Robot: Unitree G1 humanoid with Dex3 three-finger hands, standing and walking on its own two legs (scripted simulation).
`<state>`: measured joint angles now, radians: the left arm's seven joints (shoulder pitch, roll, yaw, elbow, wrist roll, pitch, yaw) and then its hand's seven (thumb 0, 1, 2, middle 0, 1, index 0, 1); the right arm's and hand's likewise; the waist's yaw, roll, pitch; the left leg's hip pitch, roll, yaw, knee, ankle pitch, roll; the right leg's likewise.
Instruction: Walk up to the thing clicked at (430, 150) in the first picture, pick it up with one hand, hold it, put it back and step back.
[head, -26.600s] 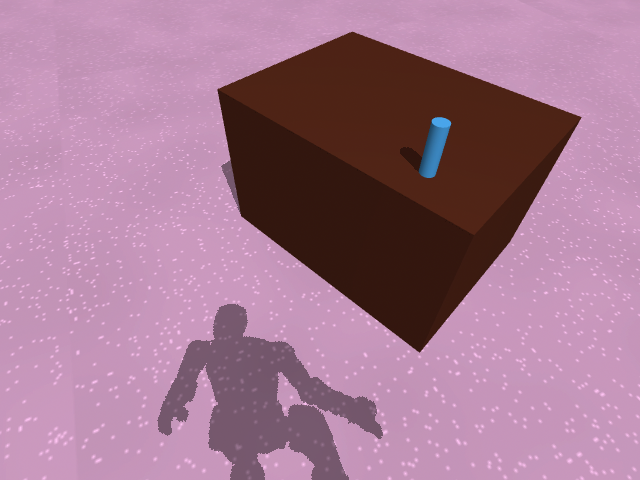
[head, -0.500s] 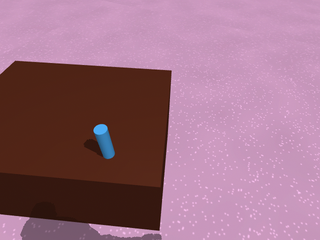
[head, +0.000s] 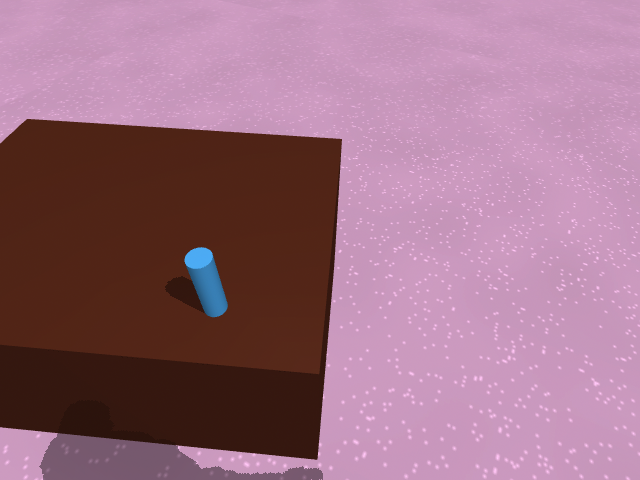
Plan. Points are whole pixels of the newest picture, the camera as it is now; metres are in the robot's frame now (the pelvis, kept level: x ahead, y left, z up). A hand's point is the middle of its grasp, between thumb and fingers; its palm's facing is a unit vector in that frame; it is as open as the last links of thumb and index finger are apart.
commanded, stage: stand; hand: left
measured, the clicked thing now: (208, 284) +0.46 +0.21 -0.11
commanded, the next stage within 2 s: step back in 0.38 s
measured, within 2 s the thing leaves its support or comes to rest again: neither
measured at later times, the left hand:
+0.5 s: hand out of the picture +0.08 +0.26 -0.16, palm faces +0.00 -0.93 -0.36, open 7.4 cm
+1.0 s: hand out of the picture +0.00 +0.29 -0.18, palm faces +0.07 -0.92 -0.39, open 7.4 cm
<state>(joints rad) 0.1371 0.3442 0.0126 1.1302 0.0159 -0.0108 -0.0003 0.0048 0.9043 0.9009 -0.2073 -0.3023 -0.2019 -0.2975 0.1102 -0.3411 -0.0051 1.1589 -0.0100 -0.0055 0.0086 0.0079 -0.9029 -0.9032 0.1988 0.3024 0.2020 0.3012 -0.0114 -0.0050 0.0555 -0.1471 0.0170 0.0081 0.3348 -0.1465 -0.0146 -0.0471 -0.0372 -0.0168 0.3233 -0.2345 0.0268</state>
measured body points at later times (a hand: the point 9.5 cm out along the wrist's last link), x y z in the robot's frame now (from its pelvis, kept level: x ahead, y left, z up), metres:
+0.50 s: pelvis -0.02 +0.00 -0.01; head +0.02 +0.00 +0.44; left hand +0.08 +0.31 -0.14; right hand +0.07 -0.31 -0.14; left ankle +0.02 +0.13 -0.75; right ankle -0.04 -0.13 -0.75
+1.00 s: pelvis -0.12 +0.01 -0.03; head -0.04 +0.02 +0.41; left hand -0.01 +0.33 -0.15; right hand -0.02 -0.30 -0.15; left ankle -0.14 +0.12 -0.75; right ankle -0.05 -0.13 -0.73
